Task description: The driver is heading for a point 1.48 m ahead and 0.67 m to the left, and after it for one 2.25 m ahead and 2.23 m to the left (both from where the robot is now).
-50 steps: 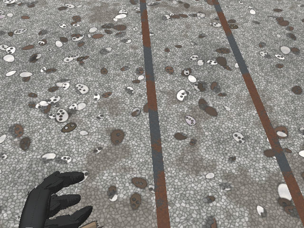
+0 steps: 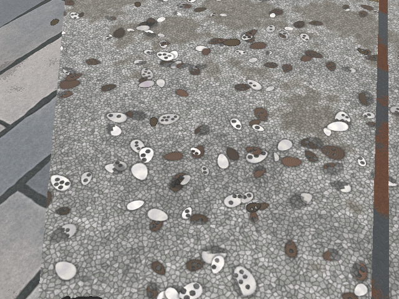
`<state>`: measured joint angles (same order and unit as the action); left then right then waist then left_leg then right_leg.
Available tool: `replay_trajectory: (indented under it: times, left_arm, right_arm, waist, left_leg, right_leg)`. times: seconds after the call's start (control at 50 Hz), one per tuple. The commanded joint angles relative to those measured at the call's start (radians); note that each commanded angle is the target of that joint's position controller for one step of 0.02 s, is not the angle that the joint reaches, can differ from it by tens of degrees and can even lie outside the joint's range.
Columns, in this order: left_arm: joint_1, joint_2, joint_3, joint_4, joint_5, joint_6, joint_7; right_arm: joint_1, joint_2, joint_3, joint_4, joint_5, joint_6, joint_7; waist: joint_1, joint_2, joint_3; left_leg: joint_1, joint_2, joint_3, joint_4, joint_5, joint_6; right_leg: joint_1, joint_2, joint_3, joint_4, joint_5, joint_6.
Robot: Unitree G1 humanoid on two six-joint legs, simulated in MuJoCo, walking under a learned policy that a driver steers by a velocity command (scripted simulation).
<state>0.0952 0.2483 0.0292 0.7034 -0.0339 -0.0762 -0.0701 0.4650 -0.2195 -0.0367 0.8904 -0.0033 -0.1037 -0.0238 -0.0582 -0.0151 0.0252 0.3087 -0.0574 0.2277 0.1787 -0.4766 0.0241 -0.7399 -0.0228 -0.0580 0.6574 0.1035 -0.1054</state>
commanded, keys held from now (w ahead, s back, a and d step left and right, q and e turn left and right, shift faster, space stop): w+q+shift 0.94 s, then w+shift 0.06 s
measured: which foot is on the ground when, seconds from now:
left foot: down 0.00-0.04, up 0.06-0.52, down 0.54-0.96, up 0.98-1.00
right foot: up 0.00-0.04, down 0.06-0.54, up 0.56-0.94, down 0.96-1.00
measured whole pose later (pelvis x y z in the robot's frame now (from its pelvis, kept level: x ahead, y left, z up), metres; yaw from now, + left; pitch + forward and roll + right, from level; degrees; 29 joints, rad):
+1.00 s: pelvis +0.91 +0.23 +0.00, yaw +47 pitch +2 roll -3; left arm -0.02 0.25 0.05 0.53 -0.02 -0.16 -0.01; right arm 0.38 -0.29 -0.09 0.78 0.04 -0.05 -0.01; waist -0.08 0.03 0.03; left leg -0.10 -0.14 -0.30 0.98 -0.55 0.10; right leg -0.54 0.05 0.07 0.59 -0.09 0.04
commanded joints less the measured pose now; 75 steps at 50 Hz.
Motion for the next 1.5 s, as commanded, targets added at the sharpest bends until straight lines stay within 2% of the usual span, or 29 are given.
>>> replay_trajectory:
  times: [0.02,0.06,0.08,0.1,0.12,0.16,0.28,0.44,0.5,0.54,0.56,0.58,0.6,0.64,0.7,0.78,0.9,0.96,0.98,1.0,1.02,1.06,1.14,1.26,1.36,1.42,1.44,1.46,1.5]
  left_arm:
    - [0.097,0.157,0.055,-0.09,-0.012,-0.007,0.004]
    - [0.542,0.261,0.095,0.029,0.001,0.029,0.061]
    - [0.483,0.306,0.093,0.022,0.04,0.0,0.056]
    - [0.481,0.163,0.069,0.026,0.053,-0.018,0.054]
    - [0.4,0.133,0.06,0.025,0.059,-0.029,0.051]
    - [0.273,0.076,0.05,0.044,0.061,-0.051,0.035]
    - [0.176,0.073,0.055,0.092,0.044,-0.065,0.037]
    - [0.235,0.18,0.065,0.088,0.051,-0.043,0.099]
    - [0.152,0.281,0.091,0.053,0.032,-0.002,0.114]
    - [-0.014,0.209,0.075,0.019,0.004,-0.017,0.077]
    - [0.038,-0.03,0.012,-0.04,0.024,-0.064,0.051]
    - [0.163,-0.035,-0.013,-0.114,-0.003,-0.108,0.039]
    - [0.04,0.085,0.006,-0.127,-0.012,-0.13,0.038]
    - [0.005,0.084,0.012,-0.131,0.008,-0.122,0.056]
    - [0.044,0.119,0.029,-0.118,0.039,-0.077,0.07]
    - [-0.21,0.034,0.006,-0.221,0.059,-0.064,0.08]
    - [-0.261,0.113,0.06,-0.272,-0.011,-0.081,0.071]
    - [0.264,0.209,0.109,-0.182,-0.015,-0.081,0.087]
    - [0.374,0.29,0.113,-0.136,0.036,-0.079,0.073]
    - [0.362,0.246,0.108,-0.121,0.036,-0.084,0.05]
    - [0.306,0.128,0.089,-0.129,0.031,-0.068,0.058]
    - [0.269,0.126,0.081,-0.081,0.05,-0.046,0.057]
    - [0.247,0.039,0.041,-0.007,0.027,-0.055,0.036]
    - [0.301,0.162,0.058,0.041,0.01,-0.059,0.055]
    - [0.415,0.196,0.042,0.099,0.001,-0.033,0.062]
    - [0.369,0.235,0.035,0.099,0.031,-0.019,0.074]
    - [0.452,0.071,-0.003,0.061,0.057,-0.03,0.077]
    - [0.541,0.026,-0.021,0.052,-0.015,-0.052,0.075]
    - [0.291,0.112,0.012,0.006,-0.049,-0.048,0.087]
  right_arm:
    - [-0.027,-0.274,-0.052,-0.017,-0.013,0.03,-0.021]
    - [-0.174,-0.227,-0.033,-0.045,-0.007,0.038,0.0]
    - [0.105,0.035,0.03,-0.054,0.028,0.01,0.038]
    - [-0.037,-0.12,0.003,-0.066,0.081,-0.026,0.043]
    - [-0.152,-0.152,-0.015,-0.116,0.111,-0.03,0.041]
    - [-0.196,-0.102,-0.011,-0.124,0.072,-0.015,0.03]
    - [-0.184,-0.071,-0.02,-0.124,0.058,0.078,0.029]
    - [-0.419,-0.099,-0.021,-0.235,0.042,0.031,0.092]
    - [-0.131,-0.217,-0.08,-0.195,0.067,0.06,0.089]
    - [0.273,-0.32,-0.136,-0.077,0.061,0.107,0.051]
    - [0.184,-0.286,-0.107,-0.066,0.025,0.101,0.064]
    - [0.068,-0.237,-0.076,-0.14,-0.015,0.057,0.071]
    - [0.069,-0.182,-0.075,-0.163,0.001,0.033,0.076]
    - [-0.055,-0.177,-0.069,-0.18,0.013,-0.004,0.089]
    - [-0.157,-0.159,-0.058,-0.215,0.023,-0.007,0.058]
    - [-0.098,-0.135,-0.052,-0.193,0.044,0.014,0.008]
    - [-0.04,-0.144,-0.073,-0.149,0.057,0.035,-0.001]
    - [-0.176,-0.138,-0.061,-0.206,-0.004,0.042,0.017]
    - [0.024,0.025,-0.02,-0.239,0.021,0.034,0.026]
    - [0.061,-0.046,-0.003,-0.226,0.084,0.032,0.02]
    - [-0.057,-0.114,-0.013,-0.215,0.072,0.038,0.017]
    - [-0.28,-0.126,-0.016,-0.266,0.015,0.022,0.026]
    - [-0.296,-0.058,0.001,-0.293,0.044,0.03,0.042]
    - [-0.501,-0.082,0.025,-0.355,0.01,0.009,0.07]
    - [-0.591,-0.128,-0.001,-0.403,0.022,-0.018,0.087]
    - [-0.126,-0.256,-0.074,-0.311,0.028,0.002,0.047]
    - [0.024,-0.36,-0.092,-0.269,-0.001,0.011,0.028]
    - [0.046,-0.345,-0.079,-0.266,-0.017,0.003,0.045]
    - [-0.036,-0.201,-0.049,-0.214,0.011,-0.004,0.047]
  waist:
    - [0.216,0.153,-0.005]
    - [0.428,0.118,-0.231]
    - [0.178,-0.285,-0.361]
    - [0.265,-0.148,-0.36]
    - [0.235,-0.128,-0.173]
    - [0.136,0.043,-0.006]
    - [0.05,-0.025,0.096]
    - [0.084,0.007,0.111]
    - [-0.115,-0.153,-0.071]
    - [-0.317,-0.004,-0.156]
    - [-0.115,0.413,-0.063]
    - [0.009,0.417,-0.269]
    - [-0.054,0.183,-0.21]
    - [0.071,-0.112,-0.05]
    - [0.13,-0.078,0.017]
    - [0.02,0.008,0.084]
    - [-0.027,0.13,0.009]
    - [0.268,0.166,-0.337]
    - [0.139,-0.313,-0.526]
    - [0.141,-0.489,-0.491]
    - [0.186,-0.312,-0.297]
    - [0.176,0.002,-0.087]
    - [0.073,-0.045,-0.002]
    - [0.092,-0.002,0.107]
    - [0.091,-0.064,0.081]
    - [-0.194,-0.152,-0.197]
    - [-0.141,0.144,-0.392]
    - [-0.095,0.363,-0.593]
    - [-0.096,0.177,-0.201]
  left_leg:
    - [-0.102,0.328,-0.12,0.257,1.566,0.093]
    - [-0.428,0.243,-0.16,0.842,1.229,0.117]
    - [-0.876,0.001,-0.306,1.288,0.008,0.077]
    - [-0.913,0.026,-0.426,1.315,0.031,0.129]
    - [-0.997,0.062,-0.404,1.313,0.098,0.13]
    - [-0.962,0.151,-0.395,1.205,0.222,0.114]
    - [-0.999,0.272,-0.359,1.102,0.356,0.046]
    - [-0.972,0.122,-0.086,0.584,0.655,0.089]
    - [-0.613,0.001,-0.024,0.64,0.463,0.137]
    - [-0.118,0.042,-0.195,0.501,0.464,0.225]
    - [-0.036,0.068,-0.493,0.475,0.456,0.308]
    - [0.074,0.263,-1.049,0.228,-0.016,0.482]
    - [0.002,0.278,-1.128,0.063,-0.166,0.413]
    - [-0.328,0.247,-1.037,0.041,-0.132,0.352]
    - [-0.585,0.123,-0.799,0.035,0.118,0.329]
    - [-0.748,-0.001,-0.588,0.061,0.343,0.259]
    - [-0.539,0.043,-0.703,0.215,0.357,0.178]
    - [-0.611,0.029,-0.607,0.794,0.675,0.096]
    - [-0.948,-0.105,-0.517,1.163,-0.047,0.052]
    - [-1.134,-0.011,-0.463,1.317,-0.031,0.049]
    - [-1.195,0.046,-0.418,1.337,0.066,0.051]
    - [-1.129,0.082,-0.363,1.243,0.126,0.058]
    - [-1.065,0.148,-0.381,1.051,0.109,0.074]
    - [-1.042,0.176,-0.275,0.677,0.483,0.04]
    - [-0.779,0.069,-0.21,0.433,0.494,0.05]
    - [-0.112,0.094,-0.253,0.479,0.369,0.09]
    - [0.204,0.37,-0.642,0.44,0.097,0.134]
    - [0.245,0.505,-1.116,0.171,-0.277,0.235]
    - [-0.039,0.435,-0.855,0.104,-0.179,0.172]
  right_leg:
    - [0.296,0.085,-0.028,-0.056,-0.137,-0.053]
    - [0.899,-0.058,0.153,-0.017,-0.266,-0.066]
    - [1.211,-0.329,0.716,-0.129,-0.718,-0.233]
    - [1.135,-0.3,0.835,-0.336,-0.891,-0.155]
    - [1.002,-0.307,0.72,-0.397,-0.825,-0.119]
    - [0.724,-0.266,0.49,-0.438,-0.537,-0.079]
    - [0.523,-0.178,0.027,-0.52,-0.17,0.019]
    - [0.751,-0.153,-0.229,-0.473,0.476,0.094]
    - [0.816,-0.21,-0.221,-0.108,1.096,0.081]
    - [0.509,-0.071,-0.188,0.606,0.42,0.087]
    - [0.111,0.139,-0.051,1.009,-0.681,0.111]
    - [-0.121,0.147,0.191,1.108,-0.704,0.067]
    - [-0.131,0.091,0.221,1.0,-0.597,0.015]
    - [-0.031,0.015,0.223,0.772,-0.451,0.017]
    - [0.112,-0.043,0.216,0.566,-0.407,0.1]
    - [0.238,0.004,0.111,0.1,-0.123,0.17]
    - [0.397,0.063,0.153,-0.209,-0.043,0.174]
    - [0.975,-0.072,0.206,-0.042,-0.229,0.081]
    - [1.33,-0.335,0.783,-0.208,-0.603,-0.096]
    - [1.322,-0.415,1.121,-0.352,-0.983,-0.156]
    - [1.184,-0.345,0.957,-0.376,-0.997,-0.118]
    - [0.877,-0.236,0.64,-0.38,-0.592,-0.071]
    - [0.666,-0.196,0.444,-0.44,-0.394,-0.094]
    - [0.555,-0.184,0.222,-0.585,-0.212,-0.079]
    - [0.672,-0.206,0.152,-0.52,0.228,-0.04]
    - [0.428,-0.155,0.113,0.093,0.469,0.038]
    - [0.157,-0.025,0.114,0.508,-0.285,0.069]
    - [0.032,0.02,0.235,0.748,-0.568,0.056]
    - [-0.154,-0.062,0.177,0.826,-0.443,0.062]
Next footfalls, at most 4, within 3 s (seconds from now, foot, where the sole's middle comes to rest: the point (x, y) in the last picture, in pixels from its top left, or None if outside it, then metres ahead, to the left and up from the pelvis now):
0.06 right None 0.29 -0.09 -0.74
0.54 left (145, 243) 0.69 0.17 -0.74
0.96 right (132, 147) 1.14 0.25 -0.74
1.42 left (8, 150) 1.15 0.77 -0.74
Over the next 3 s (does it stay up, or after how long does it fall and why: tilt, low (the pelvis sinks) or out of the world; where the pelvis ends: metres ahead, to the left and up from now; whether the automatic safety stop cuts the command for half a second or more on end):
stays up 2.05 1.57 0.03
